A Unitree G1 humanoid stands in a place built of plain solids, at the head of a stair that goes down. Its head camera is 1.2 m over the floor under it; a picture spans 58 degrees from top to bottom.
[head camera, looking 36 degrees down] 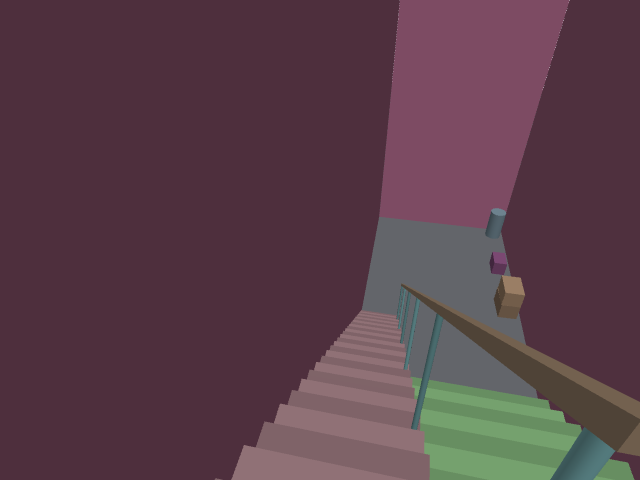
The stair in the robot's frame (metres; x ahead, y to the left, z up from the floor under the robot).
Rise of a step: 0.20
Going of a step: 0.23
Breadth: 0.81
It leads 12 degrees to the right of straight ahead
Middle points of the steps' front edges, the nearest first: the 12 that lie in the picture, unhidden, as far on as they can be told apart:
0.90 -0.07 -0.60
1.13 -0.12 -0.80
1.36 -0.17 -1.00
1.59 -0.22 -1.19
1.82 -0.26 -1.39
2.05 -0.31 -1.59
2.28 -0.36 -1.79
2.51 -0.41 -1.99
2.74 -0.46 -2.19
2.97 -0.51 -2.39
3.20 -0.56 -2.59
3.43 -0.61 -2.79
